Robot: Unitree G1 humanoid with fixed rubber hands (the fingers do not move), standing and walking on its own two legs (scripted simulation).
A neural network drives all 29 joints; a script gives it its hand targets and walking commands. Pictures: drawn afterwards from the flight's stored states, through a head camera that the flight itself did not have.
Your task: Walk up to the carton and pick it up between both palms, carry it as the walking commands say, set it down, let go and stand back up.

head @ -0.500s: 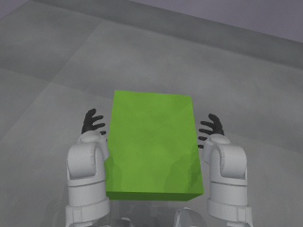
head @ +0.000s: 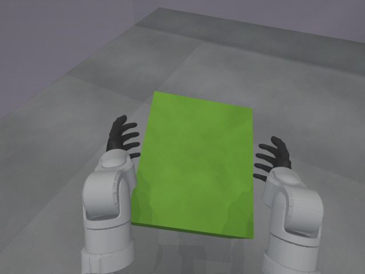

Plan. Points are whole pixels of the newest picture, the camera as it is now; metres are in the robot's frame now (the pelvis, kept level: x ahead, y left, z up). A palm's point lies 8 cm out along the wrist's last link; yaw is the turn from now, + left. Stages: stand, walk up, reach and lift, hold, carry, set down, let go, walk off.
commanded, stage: carry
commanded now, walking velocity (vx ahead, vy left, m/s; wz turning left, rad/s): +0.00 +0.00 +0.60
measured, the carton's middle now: (192, 166) +0.36 -0.01 +0.02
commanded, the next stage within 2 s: none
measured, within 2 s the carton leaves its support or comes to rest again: neither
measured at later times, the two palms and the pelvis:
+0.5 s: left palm (18, 264) +0.15 +0.27 +0.08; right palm (201, 218) +0.22 -0.03 +0.07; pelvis -0.11 +0.06 -0.01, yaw +11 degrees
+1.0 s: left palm out of the picture +0.03 +0.32 +0.10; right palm out of the picture +0.12 +0.02 +0.11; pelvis -0.19 +0.09 +0.00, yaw +15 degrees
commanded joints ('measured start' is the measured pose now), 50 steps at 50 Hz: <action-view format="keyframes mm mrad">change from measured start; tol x16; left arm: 1 -100 -935 -491 189 -352 54 -303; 14 -498 -1046 -736 -250 -536 -16 -297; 21 -218 -1029 -693 -135 -525 14 -334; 26 -414 -997 -653 -57 -507 10 -352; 38 -200 -907 -557 61 -409 70 -330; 50 -437 -1009 -678 -103 -491 34 -332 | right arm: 1 -580 947 718 -49 492 -23 293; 21 -337 987 695 -148 396 -90 278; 26 -607 1001 705 -101 427 -90 283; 50 -419 1043 651 45 438 -47 330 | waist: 1 22 -298 -450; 4 9 228 -379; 19 17 155 -618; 23 41 -322 -580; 50 34 65 -429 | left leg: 1 82 -23 183 -395 203 15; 2 170 12 62 -466 295 28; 4 375 284 -495 -471 990 128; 9 445 202 -290 -331 1236 145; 20 321 171 -302 -371 695 153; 23 -148 -84 40 5 -77 40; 29 -126 7 98 79 60 73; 38 117 -14 172 -451 118 57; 41 157 154 -117 -574 241 84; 50 138 182 -98 -493 549 68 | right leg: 1 306 -141 -32 38 440 -7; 4 -273 60 4 352 -412 145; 5 -321 75 100 416 -434 147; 14 -232 138 164 319 -188 89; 19 -2 182 186 -8 -151 45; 23 485 -251 535 -249 482 -168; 28 232 -139 342 -366 -18 -171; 34 300 -56 240 -279 224 -150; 43 64 74 150 -85 11 1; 50 165 52 142 -102 190 -12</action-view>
